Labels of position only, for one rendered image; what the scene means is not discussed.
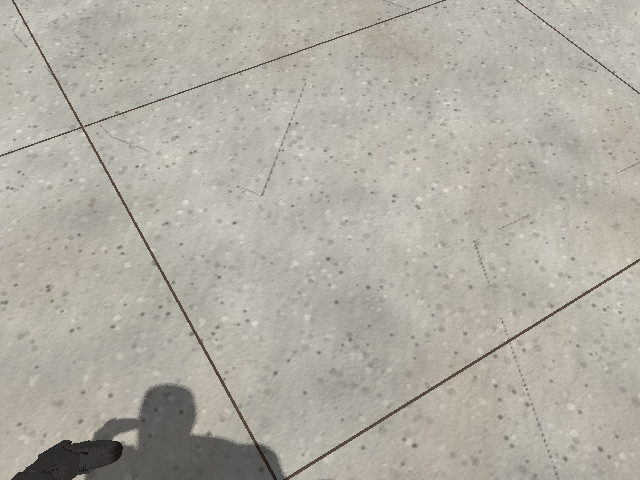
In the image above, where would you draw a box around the robot left hand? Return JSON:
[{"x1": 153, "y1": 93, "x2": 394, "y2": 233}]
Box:
[{"x1": 11, "y1": 440, "x2": 123, "y2": 480}]

